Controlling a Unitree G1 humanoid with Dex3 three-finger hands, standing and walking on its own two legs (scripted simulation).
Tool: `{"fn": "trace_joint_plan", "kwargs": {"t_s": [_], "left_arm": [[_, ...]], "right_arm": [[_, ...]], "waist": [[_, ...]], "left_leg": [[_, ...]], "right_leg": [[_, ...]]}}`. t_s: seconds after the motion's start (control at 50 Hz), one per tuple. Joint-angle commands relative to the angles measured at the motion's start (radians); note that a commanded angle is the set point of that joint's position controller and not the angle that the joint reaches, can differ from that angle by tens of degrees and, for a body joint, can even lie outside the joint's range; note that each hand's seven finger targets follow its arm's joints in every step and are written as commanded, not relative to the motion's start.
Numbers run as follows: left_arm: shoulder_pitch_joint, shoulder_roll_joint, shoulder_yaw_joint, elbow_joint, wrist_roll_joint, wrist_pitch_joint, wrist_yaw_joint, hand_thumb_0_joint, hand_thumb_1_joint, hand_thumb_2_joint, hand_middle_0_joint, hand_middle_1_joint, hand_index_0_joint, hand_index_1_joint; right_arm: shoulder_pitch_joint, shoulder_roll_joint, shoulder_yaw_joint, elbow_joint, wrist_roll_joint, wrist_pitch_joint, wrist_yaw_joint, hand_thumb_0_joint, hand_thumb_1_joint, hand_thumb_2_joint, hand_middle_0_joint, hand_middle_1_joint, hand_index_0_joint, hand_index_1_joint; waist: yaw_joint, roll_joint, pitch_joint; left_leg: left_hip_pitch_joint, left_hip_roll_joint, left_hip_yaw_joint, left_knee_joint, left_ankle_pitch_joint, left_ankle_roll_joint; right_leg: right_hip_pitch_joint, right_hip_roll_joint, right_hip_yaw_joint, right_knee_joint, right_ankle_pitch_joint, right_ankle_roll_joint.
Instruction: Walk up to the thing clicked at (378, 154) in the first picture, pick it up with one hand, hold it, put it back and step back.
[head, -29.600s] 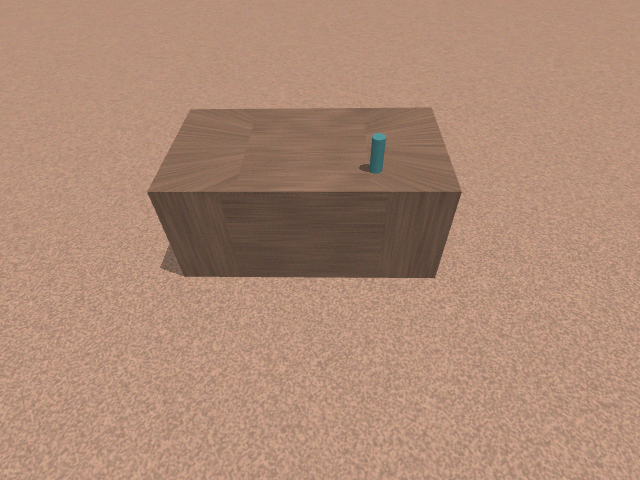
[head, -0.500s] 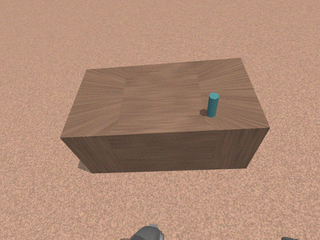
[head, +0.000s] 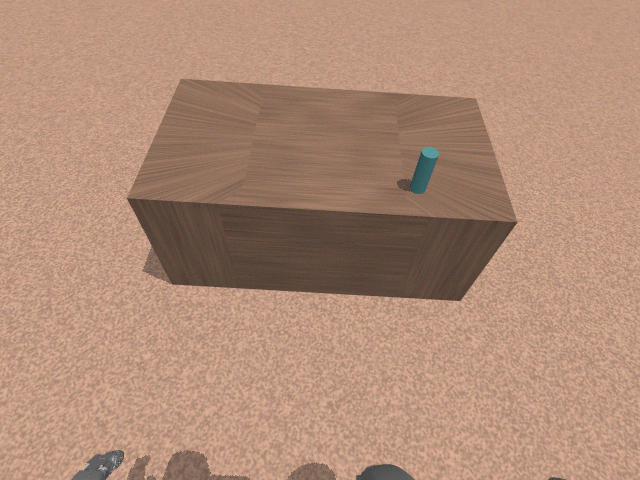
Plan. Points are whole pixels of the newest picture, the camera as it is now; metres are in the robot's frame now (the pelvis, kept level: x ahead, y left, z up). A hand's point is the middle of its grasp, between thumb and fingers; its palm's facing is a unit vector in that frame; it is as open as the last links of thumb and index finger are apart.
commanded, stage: step back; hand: right
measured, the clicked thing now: (423, 171) +0.88 -0.26 -0.25
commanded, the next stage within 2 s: stand in 1.68 s
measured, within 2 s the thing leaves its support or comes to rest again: neither
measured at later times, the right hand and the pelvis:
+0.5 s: hand out of the picture -0.09 -0.26 -0.17, palm faces -0.07 +0.91 -0.40, open 7.4 cm; pelvis -0.16 +0.01 -0.02, yaw +1 degrees
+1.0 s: hand out of the picture -0.17 -0.28 -0.14, palm faces +0.01 +0.92 -0.39, open 7.4 cm; pelvis -0.24 +0.00 +0.00, yaw -2 degrees
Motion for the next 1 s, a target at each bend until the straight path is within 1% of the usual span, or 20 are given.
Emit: {"fn": "trace_joint_plan", "kwargs": {"t_s": [0.0, 0.08, 0.14, 0.18, 0.2, 0.28, 0.4, 0.46, 0.5, 0.52, 0.54, 0.6, 0.7, 0.76, 0.8, 0.82, 0.84, 0.88, 0.92, 0.98], "left_arm": [[0.023, 0.164, 0.048, -0.063, 0.013, -0.040, 0.005, 0.000, 0.900, 0.900, -0.200, -0.300, -0.200, -0.300], [0.109, 0.163, 0.045, -0.032, 0.014, -0.049, -0.002, 0.000, 0.900, 0.900, -0.200, -0.300, -0.200, -0.300], [0.192, 0.183, 0.056, 0.030, 0.031, -0.052, -0.007, 0.000, 0.900, 0.900, -0.200, -0.300, -0.200, -0.300], [0.148, 0.333, 0.096, -0.006, 0.039, -0.048, -0.014, 0.000, 0.900, 0.900, -0.200, -0.300, -0.200, -0.300], [0.062, 0.403, 0.103, -0.043, 0.048, -0.048, -0.010, 0.000, 0.900, 0.900, -0.200, -0.300, -0.200, -0.300], [-0.065, 0.229, 0.071, -0.079, 0.040, -0.053, 0.003, 0.000, 0.900, 0.900, -0.200, -0.300, -0.200, -0.300], [0.067, 0.217, 0.070, -0.077, 0.049, -0.028, 0.014, 0.000, 0.900, 0.900, -0.200, -0.300, -0.200, -0.300], [0.038, 0.216, 0.058, -0.091, 0.026, -0.007, 0.002, 0.000, 0.900, 0.900, -0.200, -0.300, -0.200, -0.300], [0.081, 0.118, 0.029, -0.097, 0.014, -0.001, -0.004, 0.000, 0.900, 0.900, -0.200, -0.300, -0.200, -0.300], [-0.020, 0.189, 0.050, -0.105, 0.023, 0.000, 0.011, 0.000, 0.900, 0.900, -0.200, -0.300, -0.200, -0.300], [-0.045, 0.222, 0.056, -0.090, 0.020, 0.000, 0.008, 0.000, 0.900, 0.900, -0.200, -0.300, -0.200, -0.300], [0.072, 0.196, 0.056, -0.025, 0.005, -0.006, -0.015, 0.000, 0.900, 0.900, -0.200, -0.300, -0.200, -0.300], [0.015, 0.172, 0.040, -0.020, 0.024, -0.047, -0.040, 0.000, 0.900, 0.900, -0.200, -0.300, -0.200, -0.300], [0.097, 0.160, 0.045, 0.052, 0.031, -0.075, -0.032, 0.000, 0.900, 0.900, -0.200, -0.300, -0.200, -0.300], [0.184, 0.221, 0.068, 0.102, 0.048, -0.095, -0.020, 0.000, 0.900, 0.900, -0.200, -0.300, -0.200, -0.300], [0.162, 0.265, 0.078, 0.082, 0.054, -0.103, -0.018, 0.000, 0.900, 0.900, -0.200, -0.300, -0.200, -0.300], [0.081, 0.337, 0.084, 0.057, 0.053, -0.098, -0.017, 0.000, 0.900, 0.900, -0.200, -0.300, -0.200, -0.300], [-0.048, 0.259, 0.062, 0.027, 0.040, -0.098, -0.022, 0.000, 0.900, 0.900, -0.200, -0.300, -0.200, -0.300], [0.002, 0.214, 0.054, 0.044, 0.039, -0.106, -0.020, 0.000, 0.900, 0.900, -0.200, -0.300, -0.200, -0.300], [0.014, 0.246, 0.051, 0.053, 0.036, -0.100, -0.031, 0.000, 0.900, 0.900, -0.200, -0.300, -0.200, -0.300]], "right_arm": [[0.033, -0.241, -0.069, -0.076, 0.008, -0.014, -0.019, 0.000, -0.900, -0.900, 0.200, 0.300, 0.200, 0.300], [-0.031, -0.284, -0.075, -0.104, 0.011, 0.005, -0.012, 0.000, -0.900, -0.900, 0.200, 0.300, 0.200, 0.300], [-0.074, -0.272, -0.069, -0.110, 0.027, 0.022, -0.008, 0.000, -0.900, -0.900, 0.200, 0.300, 0.200, 0.300], [-0.106, -0.197, -0.048, -0.143, 0.037, 0.017, -0.011, 0.000, -0.900, -0.900, 0.200, 0.300, 0.200, 0.300], [-0.110, -0.234, -0.068, -0.134, 0.026, 0.024, -0.026, 0.000, -0.900, -0.900, 0.200, 0.300, 0.200, 0.300], [0.008, -0.216, -0.055, -0.058, 0.045, 0.015, -0.018, 0.000, -0.900, -0.900, 0.200, 0.300, 0.200, 0.300], [0.006, -0.170, -0.033, -0.082, 0.020, -0.022, -0.026, 0.000, -0.900, -0.900, 0.200, 0.300, 0.200, 0.300], [0.118, -0.186, -0.055, -0.023, 0.009, -0.037, -0.026, 0.000, -0.900, -0.900, 0.200, 0.300, 0.200, 0.300], [0.064, -0.339, -0.091, -0.035, -0.014, -0.034, -0.026, 0.000, -0.900, -0.900, 0.200, 0.300, 0.200, 0.300], [0.056, -0.428, -0.099, -0.054, -0.001, -0.032, -0.021, 0.000, -0.900, -0.900, 0.200, 0.300, 0.200, 0.300], [-0.025, -0.409, -0.098, -0.060, 0.000, -0.041, -0.028, 0.000, -0.900, -0.900, 0.200, 0.300, 0.200, 0.300], [-0.083, -0.266, -0.057, -0.057, -0.004, -0.053, -0.032, 0.000, -0.900, -0.900, 0.200, 0.300, 0.200, 0.300], [0.018, -0.259, -0.073, -0.025, -0.010, -0.057, -0.009, 0.000, -0.900, -0.900, 0.200, 0.300, 0.200, 0.300], [-0.007, -0.284, -0.076, -0.028, -0.011, -0.035, 0.003, 0.000, -0.900, -0.900, 0.200, 0.300, 0.200, 0.300], [-0.023, -0.189, -0.050, -0.047, 0.006, -0.032, 0.005, 0.000, -0.900, -0.900, 0.200, 0.300, 0.200, 0.300], [-0.026, -0.130, -0.025, -0.066, 0.014, -0.038, 0.007, 0.000, -0.900, -0.900, 0.200, 0.300, 0.200, 0.300], [-0.078, -0.196, -0.048, -0.059, 0.006, -0.040, -0.006, 0.000, -0.900, -0.900, 0.200, 0.300, 0.200, 0.300], [-0.027, -0.244, -0.064, -0.015, 0.021, -0.050, 0.011, 0.000, -0.900, -0.900, 0.200, 0.300, 0.200, 0.300], [-0.020, -0.193, -0.049, -0.001, 0.024, -0.061, 0.016, 0.000, -0.900, -0.900, 0.200, 0.300, 0.200, 0.300], [-0.004, -0.185, -0.047, 0.013, 0.018, -0.070, 0.017, 0.000, -0.900, -0.900, 0.200, 0.300, 0.200, 0.300]], "waist": [[-0.033, 0.187, -0.205], [-0.005, 0.252, -0.285], [0.038, 0.190, -0.299], [0.060, -0.203, -0.179], [0.087, -0.274, -0.119], [-0.015, -0.095, -0.132], [0.059, -0.192, -0.212], [0.020, -0.139, -0.265], [0.052, 0.229, -0.232], [-0.032, 0.234, -0.194], [-0.004, 0.223, -0.125], [0.070, 0.137, -0.141], [-0.030, 0.210, -0.175], [0.014, 0.225, -0.170], [0.054, 0.042, -0.189], [0.054, -0.134, -0.148], [0.072, -0.108, -0.080], [-0.005, -0.060, -0.007], [0.016, -0.087, -0.062], [0.021, -0.121, -0.098]], "left_leg": [[0.309, 0.230, -0.188, -0.092, 0.481, 0.240], [0.266, 0.251, -0.191, -0.047, 0.408, 0.203], [0.057, 0.181, -0.141, 0.005, 0.176, 0.107], [-0.244, -0.091, -0.047, 0.291, -0.274, -0.019], [-0.166, -0.072, -0.138, 0.514, -0.377, -0.051], [-0.133, -0.138, -0.145, 0.640, -0.227, -0.039], [-0.154, -0.043, -0.007, 0.128, -0.263, -0.056], [0.083, -0.054, 0.037, -0.252, 0.068, -0.031], [0.257, 0.279, -0.471, -0.245, 0.207, 0.105], [-0.001, 0.418, -0.589, -0.285, 0.119, 0.255], [-0.116, 0.443, -0.610, -0.316, 0.049, 0.279], [0.026, 0.202, -0.205, -0.202, 0.161, 0.142], [0.209, 0.185, -0.226, -0.227, -0.237, 0.154], [0.066, 0.181, -0.164, -0.157, -0.210, 0.139], [-0.130, 0.088, -0.066, 0.097, -0.147, 0.046], [-0.310, -0.028, 0.002, 0.199, -0.275, -0.028], [-0.217, 0.008, -0.092, 0.244, -0.324, -0.040], [-0.063, 0.038, -0.078, 0.252, -0.228, -0.038], [-0.113, 0.002, -0.032, 0.145, -0.162, -0.034], [0.043, -0.011, 0.031, -0.004, -0.138, -0.037]], "right_leg": [[-0.056, -0.052, -0.032, -0.210, -0.030, 0.040], [0.114, -0.102, -0.097, -0.555, 0.049, 0.011], [0.325, -0.098, -0.122, -0.781, 0.269, -0.040], [0.233, -0.403, 0.349, -0.893, 0.138, -0.209], [-0.009, -0.560, 0.497, -0.965, 0.143, -0.338], [0.084, -0.320, 0.051, -0.782, 0.524, -0.203], [0.437, -0.312, 0.017, -0.625, 0.696, -0.181], [0.350, -0.274, -0.016, -0.466, 0.596, -0.128], [-0.117, -0.070, -0.122, -0.226, -0.061, -0.037], [-0.012, -0.079, -0.008, -0.113, -0.172, -0.016], [0.043, -0.120, 0.050, -0.036, -0.119, -0.027], [-0.002, -0.048, 0.055, -0.036, 0.048, -0.036], [0.024, -0.095, -0.071, -0.482, -0.028, 0.001], [0.269, -0.081, -0.143, -0.835, 0.068, -0.031], [0.467, -0.167, 0.082, -0.927, 0.106, -0.084], [0.469, -0.341, 0.363, -0.971, 0.022, -0.143], [0.196, -0.474, 0.458, -0.991, -0.168, -0.251], [0.050, -0.400, 0.289, -0.978, -0.196, -0.222], [0.233, -0.310, 0.141, -0.914, 0.119, -0.171], [0.172, -0.311, 0.100, -0.867, 0.167, -0.164]]}}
